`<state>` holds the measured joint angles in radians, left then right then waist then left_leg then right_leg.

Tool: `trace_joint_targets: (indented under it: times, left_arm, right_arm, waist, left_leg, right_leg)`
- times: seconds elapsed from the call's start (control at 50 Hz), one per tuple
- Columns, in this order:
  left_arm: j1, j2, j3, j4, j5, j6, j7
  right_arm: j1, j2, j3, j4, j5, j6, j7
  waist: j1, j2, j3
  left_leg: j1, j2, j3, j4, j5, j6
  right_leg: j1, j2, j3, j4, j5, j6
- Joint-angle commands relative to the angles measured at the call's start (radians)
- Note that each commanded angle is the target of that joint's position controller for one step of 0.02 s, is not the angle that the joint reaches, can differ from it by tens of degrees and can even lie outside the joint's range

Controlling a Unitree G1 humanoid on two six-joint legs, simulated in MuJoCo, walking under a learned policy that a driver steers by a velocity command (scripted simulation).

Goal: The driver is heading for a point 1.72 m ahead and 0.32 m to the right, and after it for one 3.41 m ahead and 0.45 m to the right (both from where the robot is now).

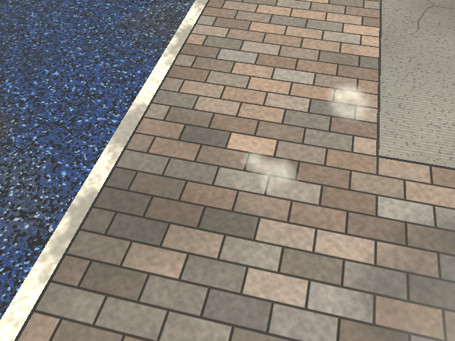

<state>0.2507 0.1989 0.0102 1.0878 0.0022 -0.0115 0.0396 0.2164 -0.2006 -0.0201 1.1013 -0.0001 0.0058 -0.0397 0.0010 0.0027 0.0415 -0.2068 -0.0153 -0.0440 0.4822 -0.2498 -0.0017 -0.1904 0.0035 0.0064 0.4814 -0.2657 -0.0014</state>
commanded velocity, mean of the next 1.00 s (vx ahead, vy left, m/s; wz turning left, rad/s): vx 0.34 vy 0.00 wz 0.00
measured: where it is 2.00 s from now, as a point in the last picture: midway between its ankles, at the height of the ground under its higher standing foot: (240, 228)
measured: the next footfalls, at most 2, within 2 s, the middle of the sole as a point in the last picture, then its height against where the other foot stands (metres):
right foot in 0.80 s outside the picture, level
left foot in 1.34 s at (199, 267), level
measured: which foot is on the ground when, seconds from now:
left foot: down 0.00-0.80, up 0.82-1.00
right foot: down 0.00-0.36, up 0.38-0.78, down 0.80-1.00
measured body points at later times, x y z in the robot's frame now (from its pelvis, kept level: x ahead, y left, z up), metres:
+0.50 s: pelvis +0.09 +0.03 +0.00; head +0.10 +0.04 +0.45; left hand +0.16 +0.29 -0.14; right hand +0.03 -0.21 -0.14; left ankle +0.02 +0.12 -0.74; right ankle +0.06 -0.11 -0.65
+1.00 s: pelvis +0.36 -0.03 +0.00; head +0.38 -0.04 +0.45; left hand +0.42 +0.23 -0.13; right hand +0.45 -0.30 -0.13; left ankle +0.36 +0.12 -0.65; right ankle +0.39 -0.11 -0.74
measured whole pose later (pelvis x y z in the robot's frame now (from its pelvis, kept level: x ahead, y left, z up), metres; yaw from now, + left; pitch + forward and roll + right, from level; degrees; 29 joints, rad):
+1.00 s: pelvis +0.36 -0.03 +0.00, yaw +0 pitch +0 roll -1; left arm 0.25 0.24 0.04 0.98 0.00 -0.11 -0.04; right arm 0.24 -0.26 -0.05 0.94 0.02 -0.10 -0.02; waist 0.02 0.04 0.02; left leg -0.56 0.11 -0.04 1.16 -0.27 0.05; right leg -0.21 0.08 -0.07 0.34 -0.13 -0.09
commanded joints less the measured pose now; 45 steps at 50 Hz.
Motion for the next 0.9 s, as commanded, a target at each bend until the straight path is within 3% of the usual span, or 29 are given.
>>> trace_joint_targets:
  times: [0.02, 0.08, 0.12, 0.16, 0.2, 0.24, 0.26, 0.28, 0.32, 0.34, 0.36, 0.38, 0.4, 0.42, 0.46, 0.5, 0.54, 0.6, 0.64, 0.7, 0.74, 0.76, 0.78, 0.8, 0.82, 0.84, 0.86, 0.88, 0.9]
  left_arm:
    - [0.049, 0.096, 0.014, -0.016, 0.0, -0.005, 0.003]
    - [0.057, 0.092, 0.013, -0.013, -0.001, -0.005, 0.003]
    - [0.083, 0.091, 0.015, 0.001, -0.006, -0.001, 0.006]
    - [0.08, 0.121, 0.026, -0.013, -0.015, -0.003, 0.011]
    - [0.116, 0.136, 0.034, -0.017, -0.025, -0.025, 0.005]
    - [0.179, 0.181, 0.052, -0.005, -0.029, -0.043, -0.003]
    - [0.17, 0.194, 0.059, -0.012, -0.03, -0.047, -0.006]
    - [0.133, 0.188, 0.058, -0.03, -0.028, -0.05, -0.008]
    - [0.021, 0.185, 0.055, -0.076, -0.039, -0.049, -0.016]
    - [-0.022, 0.172, 0.053, -0.099, -0.043, -0.049, -0.018]
    - [-0.054, 0.121, 0.039, -0.118, -0.035, -0.058, -0.022]
    - [-0.056, 0.069, 0.028, -0.16, -0.034, -0.08, -0.022]
    - [-0.074, 0.107, 0.035, -0.165, -0.042, -0.097, -0.023]
    - [-0.057, 0.111, 0.037, -0.161, -0.053, -0.108, -0.034]
    - [-0.057, 0.121, 0.043, -0.152, -0.039, -0.119, -0.046]
    - [-0.089, 0.118, 0.051, -0.162, -0.028, -0.115, -0.057]
    - [-0.136, 0.08, 0.04, -0.182, -0.025, -0.103, -0.067]
    - [-0.308, 0.044, 0.016, -0.255, -0.024, -0.098, -0.069]
    - [-0.36, 0.063, 0.014, -0.281, -0.03, -0.095, -0.074]
    - [-0.39, 0.103, 0.021, -0.311, -0.035, -0.096, -0.084]
    - [-0.317, 0.147, 0.041, -0.304, -0.033, -0.101, -0.087]
    - [-0.206, 0.179, 0.06, -0.275, -0.034, -0.1, -0.083]
    - [-0.037, 0.216, 0.084, -0.223, -0.038, -0.094, -0.076]
    - [0.141, 0.286, 0.103, -0.185, -0.027, -0.086, -0.065]
    - [0.204, 0.341, 0.109, -0.16, -0.009, -0.084, -0.074]
    - [0.161, 0.242, 0.084, -0.161, -0.014, -0.087, -0.076]
    - [0.053, 0.198, 0.071, -0.177, -0.018, -0.093, -0.073]
    - [-0.044, 0.172, 0.061, -0.2, -0.014, -0.101, -0.076]
    - [-0.094, 0.144, 0.054, -0.206, -0.002, -0.107, -0.081]
  right_arm:
    - [0.038, -0.095, -0.013, -0.019, 0.0, -0.007, -0.003]
    - [0.047, -0.092, -0.011, -0.016, 0.0, -0.007, -0.004]
    - [0.073, -0.086, -0.01, -0.003, 0.005, -0.005, -0.007]
    - [0.065, -0.104, -0.017, -0.018, 0.011, -0.012, -0.009]
    - [0.045, -0.079, -0.013, -0.039, 0.015, -0.04, 0.0]
    - [0.02, -0.04, -0.007, -0.06, 0.02, -0.071, 0.016]
    - [0.013, -0.038, -0.006, -0.067, 0.023, -0.081, 0.023]
    - [0.024, -0.044, -0.009, -0.068, 0.026, -0.089, 0.029]
    - [0.131, -0.031, -0.01, -0.034, 0.032, -0.098, 0.031]
    - [0.212, -0.052, -0.021, 0.002, 0.027, -0.098, 0.029]
    - [0.338, -0.116, -0.041, 0.035, 0.021, -0.099, 0.026]
    - [0.462, -0.254, -0.075, 0.051, 0.025, -0.104, 0.036]
    - [0.428, -0.192, -0.053, 0.038, 0.006, -0.119, 0.041]
    - [0.357, -0.134, -0.037, 0.012, 0.003, -0.13, 0.043]
    - [0.274, -0.112, -0.024, -0.024, 0.009, -0.13, 0.052]
    - [0.292, -0.066, -0.006, -0.025, 0.003, -0.111, 0.05]
    - [0.314, -0.08, -0.005, -0.03, -0.002, -0.097, 0.036]
    - [0.301, -0.132, -0.01, -0.055, -0.005, -0.092, 0.017]
    - [0.334, -0.161, -0.019, -0.05, 0.003, -0.095, 0.013]
    - [0.336, -0.166, -0.029, -0.043, 0.02, -0.096, 0.013]
    - [0.31, -0.186, -0.039, -0.052, 0.013, -0.087, 0.014]
    - [0.294, -0.193, -0.043, -0.058, 0.005, -0.077, 0.015]
    - [0.28, -0.184, -0.04, -0.069, -0.002, -0.068, 0.017]
    - [0.282, -0.15, -0.025, -0.098, -0.018, -0.068, 0.021]
    - [0.432, 0.03, 0.02, -0.099, -0.007, -0.092, 0.038]
    - [0.351, -0.075, -0.003, -0.096, 0.025, -0.124, 0.043]
    - [0.226, -0.139, -0.023, -0.141, 0.052, -0.14, 0.044]
    - [0.163, -0.151, -0.025, -0.157, 0.049, -0.147, 0.035]
    - [0.141, -0.151, -0.036, -0.158, 0.034, -0.14, 0.025]
  waist:
    - [0.0, -0.002, 0.008]
    - [0.0, -0.002, 0.01]
    - [0.001, -0.009, 0.001]
    - [0.005, -0.025, 0.076]
    - [0.022, -0.062, 0.112]
    - [0.038, -0.158, 0.089]
    - [0.031, -0.176, 0.098]
    - [0.008, -0.161, 0.105]
    - [-0.071, -0.155, 0.117]
    - [-0.1, -0.107, 0.112]
    - [-0.136, 0.053, 0.061]
    - [-0.157, 0.33, 0.011]
    - [-0.127, 0.223, 0.04]
    - [-0.082, 0.124, 0.079]
    - [-0.045, 0.049, 0.076]
    - [-0.041, 0.072, 0.057]
    - [-0.046, 0.078, 0.058]
    - [-0.071, 0.072, 0.102]
    - [-0.078, 0.097, 0.111]
    - [-0.05, 0.099, 0.119]
    - [0.008, 0.121, 0.04]
    - [0.069, 0.138, -0.04]
    - [0.148, 0.134, -0.14]
    - [0.197, 0.027, -0.274]
    - [0.098, -0.282, -0.459]
    - [0.129, -0.199, -0.387]
    - [0.102, -0.157, -0.197]
    - [0.065, -0.042, -0.128]
    - [0.029, -0.012, -0.083]
  left_leg:
    - [-0.007, 0.023, -0.016, -0.081, 0.107, 0.022]
    - [-0.009, 0.022, -0.015, -0.081, 0.106, 0.022]
    - [-0.022, -0.009, 0.013, -0.066, -0.149, 0.032]
    - [-0.124, -0.015, 0.012, -0.033, -0.411, 0.061]
    - [-0.203, 0.0, 0.004, 0.025, -0.379, 0.072]
    - [-0.263, -0.017, 0.071, 0.187, -0.217, 0.059]
    - [-0.247, 0.004, 0.067, 0.248, -0.171, 0.067]
    - [-0.213, 0.018, 0.06, 0.251, -0.177, 0.083]
    - [0.004, 0.01, 0.081, 0.035, -0.173, 0.113]
    - [0.143, 0.003, 0.061, -0.044, -0.103, 0.106]
    - [0.294, 0.127, -0.139, -0.132, -0.133, 0.13]
    - [0.407, 0.342, -0.538, -0.289, -0.242, 0.256]
    - [0.38, 0.408, -0.671, -0.314, -0.238, 0.303]
    - [0.372, 0.388, -0.58, -0.299, -0.174, 0.282]
    - [0.361, 0.316, -0.374, -0.308, 0.005, 0.222]
    - [0.326, 0.251, -0.217, -0.318, 0.219, 0.177]
    - [0.277, 0.221, -0.136, -0.335, 0.309, 0.179]
    - [0.128, 0.184, -0.061, -0.386, 0.294, 0.176]
    - [0.11, 0.201, -0.051, -0.415, 0.276, 0.181]
    - [0.214, 0.248, -0.036, -0.383, 0.366, 0.163]
    - [0.294, 0.263, -0.012, -0.259, 0.678, 0.137]
    - [0.302, 0.25, 0.01, -0.121, 0.858, 0.121]
    - [0.233, 0.21, 0.038, 0.082, 0.907, 0.095]
    - [-0.012, 0.155, 0.059, 0.402, 0.594, 0.069]
    - [-0.354, -0.054, 0.007, 0.774, -0.233, 0.011]
    - [-0.464, -0.019, -0.112, 0.905, -0.291, 0.038]
    - [-0.54, 0.035, -0.075, 0.924, -0.212, 0.058]
    - [-0.486, 0.093, -0.057, 0.877, -0.107, 0.065]
    - [-0.427, 0.127, -0.043, 0.82, -0.051, 0.063]
  right_leg:
    - [-0.034, -0.022, 0.021, -0.092, 0.086, -0.016]
    - [-0.036, -0.022, 0.021, -0.092, 0.086, -0.017]
    - [-0.044, 0.0, 0.008, -0.093, -0.173, -0.031]
    - [-0.116, -0.023, 0.057, -0.105, -0.454, -0.076]
    - [-0.103, -0.1, 0.172, -0.149, -0.517, -0.128]
    - [-0.023, -0.24, 0.377, -0.255, -0.565, -0.206]
    - [-0.057, -0.3, 0.462, -0.299, -0.56, -0.239]
    - [-0.099, -0.309, 0.463, -0.309, -0.53, -0.239]
    - [-0.233, -0.232, 0.324, -0.258, -0.449, -0.18]
    - [-0.307, -0.157, 0.227, -0.164, -0.344, -0.139]
    - [-0.413, -0.062, 0.086, 0.11, -0.189, -0.084]
    - [-0.584, 0.044, -0.053, 0.419, -0.19, -0.039]
    - [-0.678, 0.012, 0.041, 0.635, -0.268, -0.05]
    - [-0.74, -0.033, 0.082, 0.732, -0.19, -0.072]
    - [-0.758, -0.091, 0.061, 0.714, -0.033, -0.086]
    - [-0.692, -0.116, 0.021, 0.635, 0.042, -0.069]
    - [-0.655, -0.11, -0.019, 0.543, 0.1, -0.039]
    - [-0.519, -0.068, -0.065, 0.264, 0.229, -0.012]
    - [-0.436, -0.044, -0.081, 0.165, 0.274, -0.015]
    - [-0.414, -0.041, -0.052, 0.071, 0.282, -0.055]
    - [-0.297, -0.004, -0.065, 0.06, 0.24, -0.089]
    - [-0.158, 0.028, -0.084, 0.074, 0.213, -0.111]
    - [0.063, 0.038, -0.087, 0.069, 0.213, -0.139]
    - [0.379, -0.154, 0.142, 0.088, 0.146, -0.2]
    - [0.666, -0.409, 0.687, -0.086, -0.114, -0.383]
    - [0.593, -0.376, 0.789, -0.218, -0.22, -0.346]
    - [0.426, -0.348, 0.615, -0.232, -0.158, -0.292]
    - [0.25, -0.315, 0.476, -0.255, -0.018, -0.266]
    - [0.114, -0.276, 0.366, -0.276, 0.099, -0.247]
